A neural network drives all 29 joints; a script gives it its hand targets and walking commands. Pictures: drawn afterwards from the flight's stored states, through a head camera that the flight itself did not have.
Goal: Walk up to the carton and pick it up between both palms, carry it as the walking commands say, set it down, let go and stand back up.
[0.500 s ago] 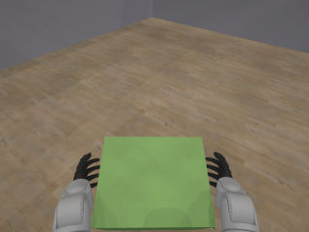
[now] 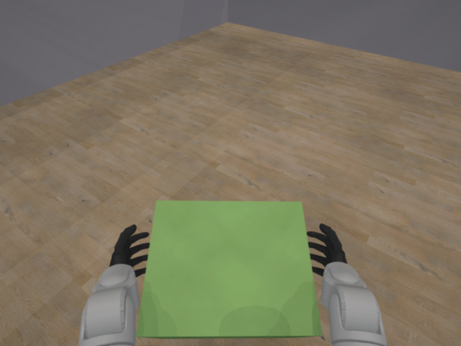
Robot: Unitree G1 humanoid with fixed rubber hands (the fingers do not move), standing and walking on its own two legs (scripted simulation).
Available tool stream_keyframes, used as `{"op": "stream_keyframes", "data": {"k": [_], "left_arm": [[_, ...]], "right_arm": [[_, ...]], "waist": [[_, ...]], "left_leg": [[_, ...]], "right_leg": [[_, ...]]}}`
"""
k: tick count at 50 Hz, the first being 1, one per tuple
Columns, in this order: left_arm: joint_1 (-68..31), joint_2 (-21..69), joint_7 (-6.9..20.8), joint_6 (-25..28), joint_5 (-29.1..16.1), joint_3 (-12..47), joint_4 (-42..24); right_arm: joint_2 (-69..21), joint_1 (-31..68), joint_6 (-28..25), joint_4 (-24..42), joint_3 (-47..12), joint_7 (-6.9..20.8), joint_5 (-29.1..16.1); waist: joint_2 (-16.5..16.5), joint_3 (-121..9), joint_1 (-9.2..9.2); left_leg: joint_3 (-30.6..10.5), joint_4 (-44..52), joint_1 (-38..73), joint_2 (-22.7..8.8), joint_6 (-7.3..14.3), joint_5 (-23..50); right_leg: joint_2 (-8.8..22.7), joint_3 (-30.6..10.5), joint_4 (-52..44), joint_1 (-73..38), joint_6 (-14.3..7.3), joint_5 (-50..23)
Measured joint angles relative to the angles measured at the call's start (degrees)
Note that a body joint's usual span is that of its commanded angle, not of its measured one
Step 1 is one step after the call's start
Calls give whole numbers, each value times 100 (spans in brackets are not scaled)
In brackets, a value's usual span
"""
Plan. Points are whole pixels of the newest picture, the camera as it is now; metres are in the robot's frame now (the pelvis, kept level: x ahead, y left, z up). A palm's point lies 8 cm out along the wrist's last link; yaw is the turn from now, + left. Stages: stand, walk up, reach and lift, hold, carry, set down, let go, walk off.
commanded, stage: carry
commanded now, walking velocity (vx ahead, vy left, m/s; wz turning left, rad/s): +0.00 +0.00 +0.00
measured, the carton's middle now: (228, 272) +0.31 +0.01 -0.05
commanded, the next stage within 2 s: hold in 0.10 s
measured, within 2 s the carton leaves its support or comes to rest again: neither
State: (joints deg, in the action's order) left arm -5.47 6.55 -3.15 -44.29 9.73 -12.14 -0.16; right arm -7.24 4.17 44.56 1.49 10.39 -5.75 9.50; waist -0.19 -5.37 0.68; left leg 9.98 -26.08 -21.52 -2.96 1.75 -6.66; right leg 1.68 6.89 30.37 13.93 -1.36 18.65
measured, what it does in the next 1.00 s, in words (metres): stands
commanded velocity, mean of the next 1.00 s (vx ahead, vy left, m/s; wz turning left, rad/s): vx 0.00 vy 0.00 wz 0.00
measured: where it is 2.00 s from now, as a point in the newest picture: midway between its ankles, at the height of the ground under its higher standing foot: outside the picture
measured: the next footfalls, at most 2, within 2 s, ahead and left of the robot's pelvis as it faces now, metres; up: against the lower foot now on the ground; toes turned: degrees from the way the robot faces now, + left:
none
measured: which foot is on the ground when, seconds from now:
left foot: down 0.00-1.00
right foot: down 0.00-1.00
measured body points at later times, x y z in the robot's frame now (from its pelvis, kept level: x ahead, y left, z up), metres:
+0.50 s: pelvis +0.00 +0.00 +0.00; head -0.02 +0.04 +0.45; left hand +0.28 +0.20 +0.02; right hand +0.29 -0.16 +0.04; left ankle +0.08 +0.11 -0.73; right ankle -0.03 -0.10 -0.73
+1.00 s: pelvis +0.01 +0.00 +0.01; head +0.02 +0.03 +0.45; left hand +0.30 +0.20 +0.00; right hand +0.30 -0.17 +0.00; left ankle +0.08 +0.11 -0.73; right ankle -0.03 -0.10 -0.73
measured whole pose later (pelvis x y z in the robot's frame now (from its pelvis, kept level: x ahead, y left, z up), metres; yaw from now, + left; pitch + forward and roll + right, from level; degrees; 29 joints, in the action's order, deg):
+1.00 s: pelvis +0.01 +0.00 +0.01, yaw -1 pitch +2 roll +1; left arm -11.6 5.1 1.7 -36.9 13.8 -18.0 10.4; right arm -7.2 12.1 32.7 -17.7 17.1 3.1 13.4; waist -5.1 -0.2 0.7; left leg 9.5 -20.7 -17.7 -1.5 2.2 -4.6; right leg 1.5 5.5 26.3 11.1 -1.6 16.9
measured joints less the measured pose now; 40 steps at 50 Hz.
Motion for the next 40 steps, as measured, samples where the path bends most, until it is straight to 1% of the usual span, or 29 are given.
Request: {"op": "stream_keyframes", "data": {"k": [8, 9, 12, 15, 19, 22, 27, 32, 36, 37, 40], "left_arm": [[-2, 0, -4, 2, 0, 2, 1], [-20, -2, 14, 53, 10, -25, 59], [-57, -50, 60, 183, 31, -95, 186], [-57, -70, 54, 275, 36, -88, 186], [-63, -79, 47, 422, 35, -75, 187], [-159, -106, 44, 433, 71, -121, 264], [-380, -173, 1, 414, 156, -195, 524], [-420, -175, 15, 414, 167, -196, 533], [-498, -175, 33, 414, 167, -195, 546], [-523, -175, 75, 414, 167, -214, 548], [-591, -160, 255, 445, 201, -355, 638]], "right_arm": [[0, 6, 3, 0, 2, -1, 0], [1, 25, -73, -95, 15, 24, 19], [1, 67, -324, -395, 22, 88, 24], [1, 67, -521, -544, 22, 122, 25], [1, 107, -668, -582, 28, 123, 26], [2, 295, -766, -862, 121, 189, 25], [0, 633, -872, -1397, 313, 301, 26], [0, 647, -903, -1421, 319, 278, 27], [1, 706, -902, -1421, 352, 234, 27], [1, 722, -909, -1430, 370, 235, 32], [1, 744, -950, -1508, 501, 527, 168]], "waist": [[-34, 0, 0], [-54, 34, 0], [-193, 88, 0], [-373, 87, 0], [-555, 85, 0], [-626, 87, 1], [-569, 148, 0], [-387, 163, 0], [-304, 164, 0], [-296, 164, 0], [-322, 165, -1]], "left_leg": [[0, 0, 0, -1, 0, 0], [-1, 25, 40, 4, 0, 6], [-1, 143, 104, 22, 3, 72], [-1, 267, 144, 38, 3, 144], [-1, 372, 235, 54, 3, 190], [0, 381, 263, 59, 3, 193], [1, 381, 268, 84, 7, 193], [0, 400, 283, 106, 38, 191], [0, 428, 327, 112, 45, 191], [0, 437, 332, 114, 45, 191], [-4, 479, 354, 124, 45, 199]], "right_leg": [[-1, 0, 0, 0, 0, 1], [-1, 0, -21, -37, -4, -5], [-1, -5, -88, -75, -22, -41], [-1, -6, -159, -89, -29, -87], [-1, -7, -248, -172, -30, -131], [-1, -13, -269, -204, -41, -143], [0, -55, -270, -203, -83, -144], [0, -85, -348, -243, -73, -197], [0, -91, -387, -290, -27, -215], [-1, -95, -390, -290, -24, -214], [-4, -118, -401, -290, -9, -214]]}}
